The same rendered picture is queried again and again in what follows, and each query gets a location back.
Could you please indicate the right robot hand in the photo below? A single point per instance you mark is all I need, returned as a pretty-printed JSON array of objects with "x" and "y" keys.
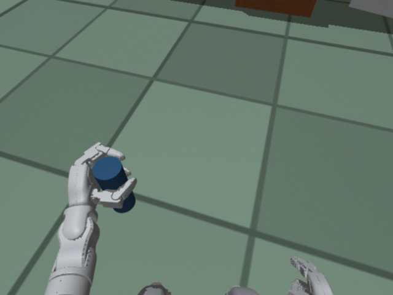
[{"x": 317, "y": 283}]

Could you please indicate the left robot arm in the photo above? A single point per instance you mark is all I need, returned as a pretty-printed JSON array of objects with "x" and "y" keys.
[{"x": 74, "y": 267}]

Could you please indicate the left robot hand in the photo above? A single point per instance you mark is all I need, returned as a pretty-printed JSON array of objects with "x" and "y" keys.
[{"x": 83, "y": 188}]

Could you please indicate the can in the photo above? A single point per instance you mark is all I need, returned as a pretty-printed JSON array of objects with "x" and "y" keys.
[{"x": 110, "y": 174}]

